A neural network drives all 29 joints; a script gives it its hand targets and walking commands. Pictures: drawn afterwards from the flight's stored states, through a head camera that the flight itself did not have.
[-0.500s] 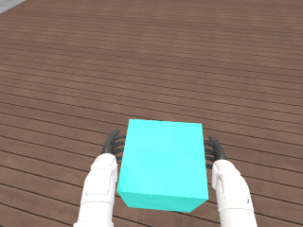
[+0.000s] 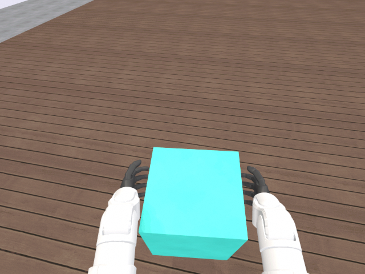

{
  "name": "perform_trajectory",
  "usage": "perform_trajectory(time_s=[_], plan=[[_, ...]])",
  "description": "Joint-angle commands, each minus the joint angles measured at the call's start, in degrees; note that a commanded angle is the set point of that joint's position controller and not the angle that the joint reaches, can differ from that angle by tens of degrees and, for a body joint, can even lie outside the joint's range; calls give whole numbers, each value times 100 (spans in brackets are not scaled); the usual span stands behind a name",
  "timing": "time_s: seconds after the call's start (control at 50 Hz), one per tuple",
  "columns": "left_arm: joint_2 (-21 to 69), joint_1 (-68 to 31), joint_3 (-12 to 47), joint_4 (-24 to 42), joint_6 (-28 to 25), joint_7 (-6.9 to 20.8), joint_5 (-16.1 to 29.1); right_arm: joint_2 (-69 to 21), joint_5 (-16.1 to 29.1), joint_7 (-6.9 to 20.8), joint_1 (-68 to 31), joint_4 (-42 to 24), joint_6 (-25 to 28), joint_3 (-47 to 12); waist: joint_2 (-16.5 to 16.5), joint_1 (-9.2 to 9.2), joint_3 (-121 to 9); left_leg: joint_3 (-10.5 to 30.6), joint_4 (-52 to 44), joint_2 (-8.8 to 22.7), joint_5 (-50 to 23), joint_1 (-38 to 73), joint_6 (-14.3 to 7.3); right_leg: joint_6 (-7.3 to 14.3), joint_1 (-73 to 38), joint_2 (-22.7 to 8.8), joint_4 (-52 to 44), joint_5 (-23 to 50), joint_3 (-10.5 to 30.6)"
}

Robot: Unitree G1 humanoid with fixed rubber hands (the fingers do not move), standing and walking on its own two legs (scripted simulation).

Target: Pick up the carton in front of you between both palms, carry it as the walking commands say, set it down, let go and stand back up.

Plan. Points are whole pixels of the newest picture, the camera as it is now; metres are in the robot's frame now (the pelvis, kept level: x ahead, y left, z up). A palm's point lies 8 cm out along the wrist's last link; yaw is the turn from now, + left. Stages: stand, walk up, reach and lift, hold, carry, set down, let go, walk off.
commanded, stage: carry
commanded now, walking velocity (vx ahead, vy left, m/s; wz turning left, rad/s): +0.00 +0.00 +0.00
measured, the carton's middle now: (192, 207) +0.32 +0.00 -0.05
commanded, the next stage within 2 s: hold in 1.48 s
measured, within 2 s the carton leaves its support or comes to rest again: neither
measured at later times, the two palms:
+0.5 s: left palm (126, 205) +0.27 +0.15 +0.05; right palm (264, 211) +0.26 -0.15 +0.04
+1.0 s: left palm (124, 216) +0.24 +0.14 +0.05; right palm (268, 223) +0.23 -0.15 +0.04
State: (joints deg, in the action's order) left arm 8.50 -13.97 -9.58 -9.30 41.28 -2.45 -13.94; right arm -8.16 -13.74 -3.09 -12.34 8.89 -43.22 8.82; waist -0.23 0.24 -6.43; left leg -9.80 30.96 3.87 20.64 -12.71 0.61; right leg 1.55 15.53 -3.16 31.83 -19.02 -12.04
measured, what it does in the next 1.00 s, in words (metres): shifts its weight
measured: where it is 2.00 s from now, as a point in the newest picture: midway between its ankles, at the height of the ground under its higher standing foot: outside the picture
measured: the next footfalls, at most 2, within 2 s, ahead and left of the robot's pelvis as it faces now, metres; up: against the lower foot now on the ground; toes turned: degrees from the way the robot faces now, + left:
none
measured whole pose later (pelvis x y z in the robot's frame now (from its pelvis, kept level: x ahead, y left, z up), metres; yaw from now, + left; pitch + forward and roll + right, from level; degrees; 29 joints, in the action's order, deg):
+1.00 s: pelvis -0.05 +0.00 +0.00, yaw +0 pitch +2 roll +0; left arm 8.4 -13.4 -10.0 -10.5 41.8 -2.1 -14.0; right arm -8.1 -14.2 -3.1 -12.2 10.1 -43.9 8.7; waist -0.1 0.0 -5.7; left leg -10.6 29.0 4.1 15.5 -14.6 -0.1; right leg 2.6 17.2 -3.1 28.9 -13.3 -12.2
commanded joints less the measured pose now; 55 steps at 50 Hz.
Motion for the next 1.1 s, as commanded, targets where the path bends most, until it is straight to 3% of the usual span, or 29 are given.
perform_trajectory(time_s=[0.0,0.5,1.08], plan=[[5255,-2036,3151,148,-104,1446,1491,-5099,1576,1462,-2692,-621,361,-3231,4,-22,-1640,422,-2,631,-3628,583,-12,-103,-860,-705,4,3696,534],[5255,-2215,3079,30,-84,1474,1468,-5124,1532,1463,-2856,-518,336,-3169,-6,-28,-1239,480,-560,642,-1654,274,-106,-18,-544,-732,-615,1975,667],[5292,-2278,3128,95,-82,1493,1518,-5152,1554,1472,-2853,-518,321,-3208,22,-23,-1306,515,-629,629,-1268,123,-118,-4,-431,-731,-727,1676,708]])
